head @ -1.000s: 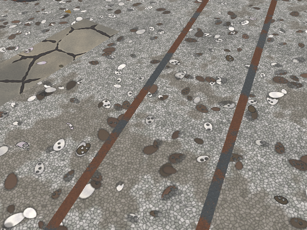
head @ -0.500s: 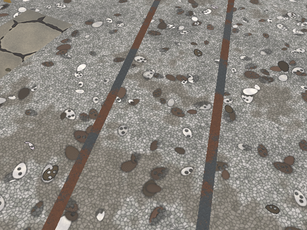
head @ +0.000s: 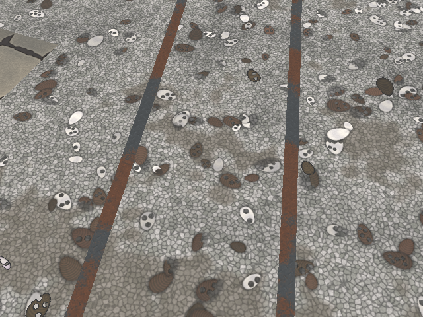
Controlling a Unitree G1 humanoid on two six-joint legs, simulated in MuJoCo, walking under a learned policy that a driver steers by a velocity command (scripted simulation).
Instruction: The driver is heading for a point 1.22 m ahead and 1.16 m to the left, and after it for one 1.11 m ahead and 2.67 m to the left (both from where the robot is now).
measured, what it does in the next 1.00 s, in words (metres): walks ahead, turning left: left foot, then right foot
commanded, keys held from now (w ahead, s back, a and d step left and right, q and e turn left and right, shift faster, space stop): q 0.78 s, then w+q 0.22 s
